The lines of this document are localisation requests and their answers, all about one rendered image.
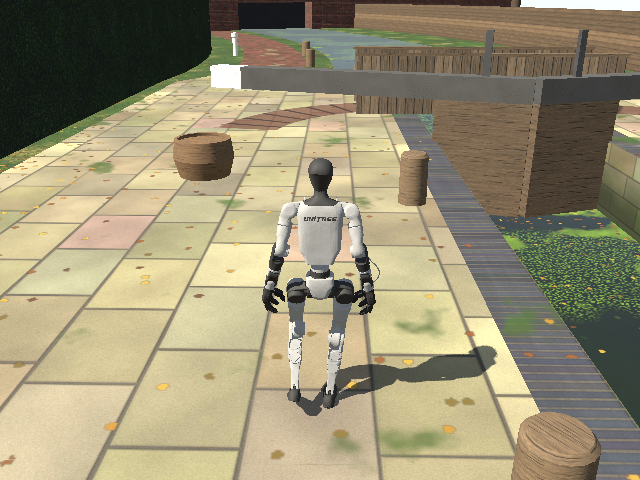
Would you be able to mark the robot left shin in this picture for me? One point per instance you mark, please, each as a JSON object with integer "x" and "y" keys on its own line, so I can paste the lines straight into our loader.
{"x": 295, "y": 356}

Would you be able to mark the robot left upper arm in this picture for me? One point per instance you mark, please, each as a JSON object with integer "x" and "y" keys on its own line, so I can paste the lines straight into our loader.
{"x": 288, "y": 211}

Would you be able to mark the robot right upper arm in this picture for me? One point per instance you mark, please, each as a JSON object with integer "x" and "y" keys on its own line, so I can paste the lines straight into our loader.
{"x": 351, "y": 211}

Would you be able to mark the robot left forearm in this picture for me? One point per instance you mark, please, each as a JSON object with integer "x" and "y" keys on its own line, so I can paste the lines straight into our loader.
{"x": 274, "y": 269}

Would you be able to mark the robot right forearm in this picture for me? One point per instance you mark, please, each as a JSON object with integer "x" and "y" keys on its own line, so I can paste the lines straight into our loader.
{"x": 364, "y": 271}

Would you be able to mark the robot left hand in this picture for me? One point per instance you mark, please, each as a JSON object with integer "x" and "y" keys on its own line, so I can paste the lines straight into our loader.
{"x": 267, "y": 298}

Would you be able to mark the left robot thigh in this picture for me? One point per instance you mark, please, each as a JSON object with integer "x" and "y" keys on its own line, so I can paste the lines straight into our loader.
{"x": 296, "y": 295}

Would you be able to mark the robot right hand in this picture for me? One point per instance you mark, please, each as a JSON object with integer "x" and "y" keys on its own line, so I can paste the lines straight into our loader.
{"x": 369, "y": 300}

